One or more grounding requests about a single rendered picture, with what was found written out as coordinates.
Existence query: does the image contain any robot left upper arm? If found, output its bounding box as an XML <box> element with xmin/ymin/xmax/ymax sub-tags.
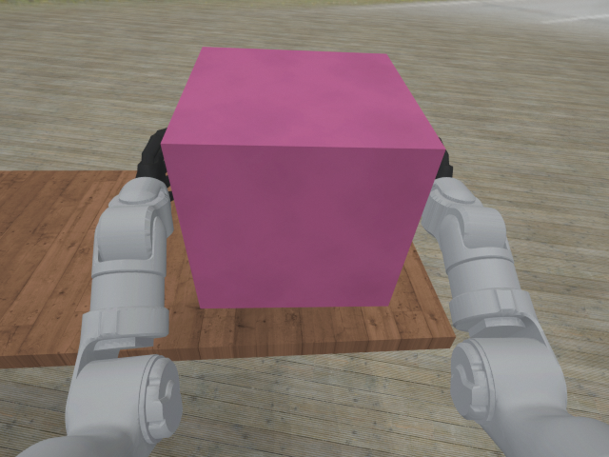
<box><xmin>16</xmin><ymin>354</ymin><xmax>183</xmax><ymax>457</ymax></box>

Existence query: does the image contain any right robot forearm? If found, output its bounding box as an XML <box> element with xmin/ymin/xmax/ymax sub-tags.
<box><xmin>421</xmin><ymin>177</ymin><xmax>567</xmax><ymax>406</ymax></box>

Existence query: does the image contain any left robot hand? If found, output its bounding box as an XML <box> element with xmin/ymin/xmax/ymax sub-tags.
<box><xmin>135</xmin><ymin>128</ymin><xmax>174</xmax><ymax>202</ymax></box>

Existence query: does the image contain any carton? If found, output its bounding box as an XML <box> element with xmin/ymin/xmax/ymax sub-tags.
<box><xmin>161</xmin><ymin>47</ymin><xmax>446</xmax><ymax>308</ymax></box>

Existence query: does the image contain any right robot hand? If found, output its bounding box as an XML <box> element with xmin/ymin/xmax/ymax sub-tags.
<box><xmin>435</xmin><ymin>137</ymin><xmax>453</xmax><ymax>179</ymax></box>

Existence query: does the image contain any robot right upper arm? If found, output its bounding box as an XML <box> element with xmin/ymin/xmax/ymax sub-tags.
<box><xmin>450</xmin><ymin>337</ymin><xmax>609</xmax><ymax>457</ymax></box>

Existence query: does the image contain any table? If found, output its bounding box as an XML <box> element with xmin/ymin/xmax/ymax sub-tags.
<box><xmin>0</xmin><ymin>170</ymin><xmax>456</xmax><ymax>368</ymax></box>

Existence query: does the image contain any left robot forearm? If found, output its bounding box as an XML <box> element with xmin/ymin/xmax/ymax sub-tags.
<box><xmin>65</xmin><ymin>177</ymin><xmax>174</xmax><ymax>434</ymax></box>

